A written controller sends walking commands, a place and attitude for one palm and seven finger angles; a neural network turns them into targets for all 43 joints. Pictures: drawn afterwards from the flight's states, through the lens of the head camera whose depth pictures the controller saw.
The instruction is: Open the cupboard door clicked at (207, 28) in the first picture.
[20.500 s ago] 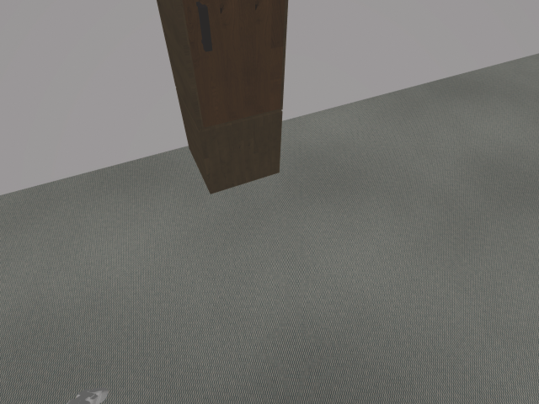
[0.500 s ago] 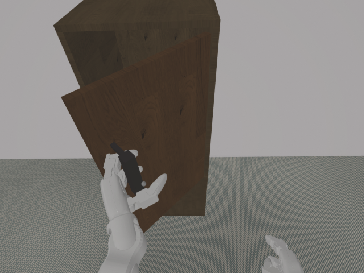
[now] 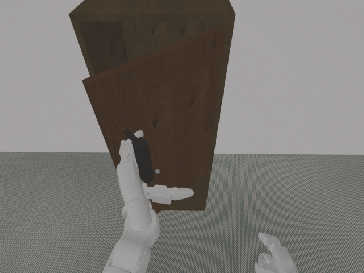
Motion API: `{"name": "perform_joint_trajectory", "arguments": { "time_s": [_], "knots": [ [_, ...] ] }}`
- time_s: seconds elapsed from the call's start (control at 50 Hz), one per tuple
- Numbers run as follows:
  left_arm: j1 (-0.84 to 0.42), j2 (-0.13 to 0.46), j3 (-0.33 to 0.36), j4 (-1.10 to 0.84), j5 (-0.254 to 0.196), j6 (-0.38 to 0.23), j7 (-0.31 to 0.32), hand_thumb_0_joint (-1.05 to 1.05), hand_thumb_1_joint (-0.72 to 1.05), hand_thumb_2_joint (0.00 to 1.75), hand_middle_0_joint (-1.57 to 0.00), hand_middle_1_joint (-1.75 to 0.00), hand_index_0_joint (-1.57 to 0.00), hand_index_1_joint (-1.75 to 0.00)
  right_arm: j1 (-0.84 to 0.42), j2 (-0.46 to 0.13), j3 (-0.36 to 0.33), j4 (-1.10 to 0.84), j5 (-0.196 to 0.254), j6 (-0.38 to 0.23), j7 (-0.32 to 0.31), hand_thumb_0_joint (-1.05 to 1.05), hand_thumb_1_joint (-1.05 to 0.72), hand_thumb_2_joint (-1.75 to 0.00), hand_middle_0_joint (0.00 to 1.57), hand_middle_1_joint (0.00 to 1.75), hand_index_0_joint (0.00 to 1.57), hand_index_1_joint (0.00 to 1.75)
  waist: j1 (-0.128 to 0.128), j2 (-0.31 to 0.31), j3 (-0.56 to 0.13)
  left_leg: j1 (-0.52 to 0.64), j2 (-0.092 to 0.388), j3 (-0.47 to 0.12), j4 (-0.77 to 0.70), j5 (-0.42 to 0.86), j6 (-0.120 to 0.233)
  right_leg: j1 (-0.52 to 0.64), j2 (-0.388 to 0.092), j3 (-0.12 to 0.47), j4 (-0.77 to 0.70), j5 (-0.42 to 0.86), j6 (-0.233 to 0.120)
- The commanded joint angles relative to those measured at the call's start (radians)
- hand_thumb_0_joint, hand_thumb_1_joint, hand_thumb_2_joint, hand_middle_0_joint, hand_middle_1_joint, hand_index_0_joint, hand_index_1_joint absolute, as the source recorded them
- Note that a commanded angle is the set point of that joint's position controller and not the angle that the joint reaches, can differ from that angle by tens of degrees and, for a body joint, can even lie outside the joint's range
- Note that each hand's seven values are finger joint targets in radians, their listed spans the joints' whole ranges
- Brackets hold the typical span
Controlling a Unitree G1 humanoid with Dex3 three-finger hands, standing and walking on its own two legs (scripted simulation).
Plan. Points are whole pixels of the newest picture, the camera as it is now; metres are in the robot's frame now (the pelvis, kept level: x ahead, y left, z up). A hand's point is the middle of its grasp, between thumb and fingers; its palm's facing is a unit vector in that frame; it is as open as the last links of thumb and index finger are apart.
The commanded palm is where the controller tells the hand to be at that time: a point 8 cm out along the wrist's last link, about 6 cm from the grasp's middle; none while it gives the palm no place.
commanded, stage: slide the hand sideways off the handle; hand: left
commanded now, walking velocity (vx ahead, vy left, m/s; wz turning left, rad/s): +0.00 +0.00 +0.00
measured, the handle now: (138, 156) +0.35 +0.12 +0.09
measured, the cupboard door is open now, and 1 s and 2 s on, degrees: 44 48 48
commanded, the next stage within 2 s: draw the hand back to the body in 1.24 s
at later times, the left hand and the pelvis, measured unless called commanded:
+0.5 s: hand (157, 192) +0.25 +0.07 +0.10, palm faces -0.03 -1.00 +0.02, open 16.3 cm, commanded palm +0.22 +0.13 +0.09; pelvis -0.01 +0.01 +0.00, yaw -1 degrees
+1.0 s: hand (131, 214) +0.21 +0.11 +0.09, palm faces +0.02 -1.00 -0.02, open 16.3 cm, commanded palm +0.18 +0.18 +0.09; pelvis +0.02 -0.01 -0.01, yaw +0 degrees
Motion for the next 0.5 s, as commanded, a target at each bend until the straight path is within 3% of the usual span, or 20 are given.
{"name": "perform_joint_trajectory", "arguments": {
  "time_s": [0.0, 0.02, 0.04, 0.06, 0.1, 0.14, 0.18, 0.22, 0.24, 0.28, 0.3, 0.38, 0.46, 0.48],
  "knots": [
    [-0.251, -0.12, -0.028, -0.219, 0.018, -0.037, 0.02, 0.0, -0.5, 0.3, -0.15, -0.3, -0.15, -0.3, -0.154, -0.095, -0.031, -0.168, 0.0, -0.054, 0.0, 0.0, -0.9, -0.9, 0.2, 0.3, 0.2, 0.3, -0.001, -0.084, -0.179, 0.219, -0.03, 0.013, -0.095, 0.147, 0.038, -0.088, 0.028, -0.032, -0.155, 0.228, -0.032],
    [-0.261, -0.127, -0.033, -0.221, 0.016, -0.035, 0.023, 0.0, -0.5, 0.3, -0.15, -0.3, -0.15, -0.3, -0.156, -0.094, -0.029, -0.168, 0.0, -0.056, 0.002, 0.0, -0.9, -0.9, 0.2, 0.3, 0.2, 0.3, 0.001, -0.071, -0.181, 0.217, -0.033, 0.014, -0.094, 0.135, 0.038, -0.093, 0.029, -0.032, -0.153, 0.218, -0.032],
    [-0.238, -0.016, -0.213, -0.207, 0.104, -0.084, -0.186, 0.0, -0.5, 0.3, -0.15, -0.3, -0.15, -0.3, -0.065, -0.131, -0.029, -0.137, 0.007, -0.044, 0.011, 0.0, -0.9, -0.9, 0.2, 0.3, 0.2, 0.3, -0.093, -0.151, -0.114, 0.22, -0.03, 0.005, -0.098, 0.164, 0.058, -0.145, 0.021, 0.013, -0.154, 0.285, -0.021],
    [-0.266, 0.065, -0.12, -0.276, 0.06, -0.139, -0.299, 0.0, -0.5, 0.3, -0.15, -0.3, -0.15, -0.3, -0.06, -0.125, -0.039, -0.172, 0.016, -0.044, 0.002, 0.0, -0.9, -0.9, 0.2, 0.3, 0.2, 0.3, -0.056, -0.112, -0.182, 0.224, -0.029, 0.01, -0.099, 0.18, 0.062, -0.105, 0.021, 0.016, -0.14, 0.328, -0.026],
    [-0.278, 0.117, -0.115, -0.338, -0.004, -0.2, -0.469, 0.0, -0.5, 0.3, -0.15, -0.3, -0.15, -0.3, -0.056, -0.13, -0.031, -0.2, 0.03, -0.065, -0.012, 0.0, -0.9, -0.9, 0.2, 0.3, 0.2, 0.3, -0.054, -0.038, -0.227, 0.26, -0.038, 0.018, -0.092, 0.175, 0.068, -0.09, 0.016, 0.017, -0.129, 0.344, -0.028],
    [-0.25, 0.105, -0.086, -0.305, -0.097, -0.213, -0.57, 0.0, -0.5, 0.3, -0.15, -0.3, -0.15, -0.3, -0.066, -0.122, -0.013, -0.218, 0.05, -0.091, -0.027, 0.0, -0.9, -0.9, 0.2, 0.3, 0.2, 0.3, -0.05, -0.004, -0.177, 0.255, -0.04, 0.013, -0.104, 0.104, 0.062, -0.121, 0.024, 0.0, -0.145, 0.263, -0.026],
    [-0.258, 0.095, -0.031, -0.275, -0.176, -0.2, -0.57, 0.0, -0.5, 0.3, -0.15, -0.3, -0.15, -0.3, -0.085, -0.121, -0.002, -0.223, 0.062, -0.122, -0.036, 0.0, -0.9, -0.9, 0.2, 0.3, 0.2, 0.3, -0.041, -0.045, -0.132, 0.229, -0.039, -0.001, -0.127, 0.013, 0.053, -0.131, 0.032, -0.013, -0.166, 0.162, -0.022],
    [-0.19, 0.102, 0.03, -0.251, -0.203, -0.185, -0.531, 0.0, -0.5, 0.3, -0.15, -0.3, -0.15, -0.3, -0.096, -0.125, -0.002, -0.225, 0.062, -0.139, -0.037, 0.0, -0.9, -0.9, 0.2, 0.3, 0.2, 0.3, -0.015, -0.066, -0.121, 0.213, -0.039, -0.001, -0.147, -0.026, 0.044, -0.133, 0.035, -0.022, -0.17, 0.117, -0.017],
    [-0.17, 0.088, 0.027, -0.261, -0.201, -0.18, -0.51, 0.0, -0.5, 0.3, -0.15, -0.3, -0.15, -0.3, -0.092, -0.124, -0.001, -0.226, 0.06, -0.146, -0.032, 0.0, -0.9, -0.9, 0.2, 0.3, 0.2, 0.3, -0.01, -0.074, -0.127, 0.216, -0.039, -0.001, -0.153, -0.021, 0.043, -0.125, 0.036, -0.026, -0.166, 0.12, -0.017],
    [-0.13, 0.137, 0.062, -0.281, -0.174, -0.179, -0.473, 0.0, -0.5, 0.3, -0.15, -0.3, -0.15, -0.3, -0.084, -0.13, -0.007, -0.233, 0.054, -0.153, -0.023, 0.0, -0.9, -0.9, 0.2, 0.3, 0.2, 0.3, 0.003, -0.093, -0.146, 0.206, -0.04, 0.006, -0.15, -0.005, 0.046, -0.105, 0.034, -0.022, -0.163, 0.124, -0.017],
    [-0.11, 0.127, 0.049, -0.296, -0.156, -0.18, -0.463, 0.0, -0.5, 0.3, -0.15, -0.3, -0.15, -0.3, -0.083, -0.127, -0.007, -0.239, 0.053, -0.155, -0.017, 0.0, -0.9, -0.9, 0.2, 0.3, 0.2, 0.3, 0.002, -0.078, -0.149, 0.212, -0.036, 0.013, -0.149, 0.008, 0.047, -0.113, 0.032, -0.021, -0.158, 0.134, -0.017],
    [-0.011, 0.158, 0.052, -0.332, -0.115, -0.191, -0.459, 0.0, -0.5, 0.3, -0.15, -0.3, -0.15, -0.3, -0.062, -0.132, -0.014, -0.256, 0.047, -0.152, 0.0, 0.0, -0.9, -0.9, 0.2, 0.3, 0.2, 0.3, 0.003, -0.078, -0.132, 0.193, -0.032, 0.02, -0.137, 0.036, 0.049, -0.107, 0.032, -0.015, -0.149, 0.157, -0.02],
    [0.031, 0.173, 0.068, -0.383, -0.123, -0.188, -0.472, 0.0, -0.5, 0.3, -0.15, -0.3, -0.15, -0.3, -0.066, -0.13, -0.012, -0.275, 0.047, -0.151, -0.004, 0.0, -0.9, -0.9, 0.2, 0.3, 0.2, 0.3, 0.002, -0.057, -0.11, 0.186, -0.036, 0.033, -0.126, 0.019, 0.051, -0.126, 0.033, -0.005, -0.155, 0.145, -0.017],
    [0.068, 0.194, 0.091, -0.389, -0.13, -0.188, -0.474, 0.0, -0.5, 0.3, -0.15, -0.3, -0.15, -0.3, -0.061, -0.132, -0.013, -0.277, 0.048, -0.151, -0.006, 0.0, -0.9, -0.9, 0.2, 0.3, 0.2, 0.3, 0.007, -0.085, -0.113, 0.175, -0.035, 0.032, -0.127, 0.016, 0.053, -0.108, 0.033, -0.003, -0.163, 0.134, -0.015]
  ]
}}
